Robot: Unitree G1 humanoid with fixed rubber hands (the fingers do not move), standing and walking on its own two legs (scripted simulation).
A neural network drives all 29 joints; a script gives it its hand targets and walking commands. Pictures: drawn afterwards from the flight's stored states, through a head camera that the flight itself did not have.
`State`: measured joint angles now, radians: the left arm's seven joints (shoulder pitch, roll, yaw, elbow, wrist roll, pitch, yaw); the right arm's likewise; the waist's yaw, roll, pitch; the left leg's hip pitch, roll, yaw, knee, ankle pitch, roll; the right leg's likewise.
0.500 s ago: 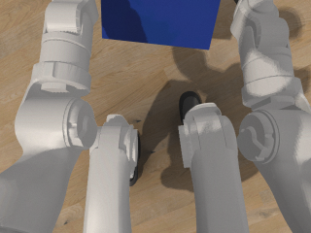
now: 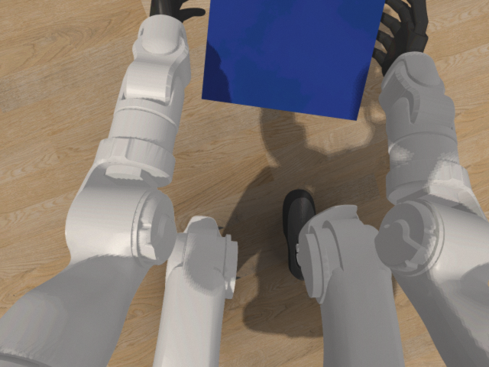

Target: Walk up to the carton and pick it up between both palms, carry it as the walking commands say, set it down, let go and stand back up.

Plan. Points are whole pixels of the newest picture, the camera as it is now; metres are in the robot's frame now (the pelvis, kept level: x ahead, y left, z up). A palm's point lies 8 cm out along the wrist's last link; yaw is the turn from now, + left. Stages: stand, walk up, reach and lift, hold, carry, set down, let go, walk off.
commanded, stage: set down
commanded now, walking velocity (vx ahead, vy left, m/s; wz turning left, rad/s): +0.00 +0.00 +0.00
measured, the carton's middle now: (277, 43) +0.56 -0.07 -0.25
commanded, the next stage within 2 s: none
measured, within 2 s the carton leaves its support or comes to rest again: rests again in 1.08 s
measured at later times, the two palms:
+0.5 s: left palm (172, 13) +0.57 +0.08 -0.15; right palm (402, 48) +0.52 -0.22 -0.15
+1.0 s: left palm (170, 11) +0.57 +0.08 -0.16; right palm (399, 47) +0.53 -0.22 -0.15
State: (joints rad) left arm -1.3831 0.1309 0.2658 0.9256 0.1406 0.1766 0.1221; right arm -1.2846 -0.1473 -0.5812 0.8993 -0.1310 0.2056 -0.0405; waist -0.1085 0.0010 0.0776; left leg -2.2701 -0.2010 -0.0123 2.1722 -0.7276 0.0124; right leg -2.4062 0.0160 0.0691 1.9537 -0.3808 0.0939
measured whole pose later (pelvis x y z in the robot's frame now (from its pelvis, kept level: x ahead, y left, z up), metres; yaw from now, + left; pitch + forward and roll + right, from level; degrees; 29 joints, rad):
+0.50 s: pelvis +0.01 -0.01 +0.01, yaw +2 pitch +50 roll -1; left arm -1.39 0.14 0.34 0.92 0.18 0.13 0.10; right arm -1.32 -0.13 -0.59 0.91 -0.16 0.17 -0.02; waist -0.13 0.00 0.07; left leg -2.28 -0.19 -0.03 2.13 -0.73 -0.01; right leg -2.43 0.00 0.05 1.94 -0.39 0.06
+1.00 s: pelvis +0.01 -0.01 +0.00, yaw +2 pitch +50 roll -2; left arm -1.42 0.15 0.31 0.96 0.17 0.09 0.08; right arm -1.33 -0.16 -0.62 0.95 -0.17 0.12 0.01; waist -0.12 0.01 0.10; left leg -2.27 -0.19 -0.01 2.15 -0.74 0.01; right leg -2.42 -0.01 0.06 1.96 -0.41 0.08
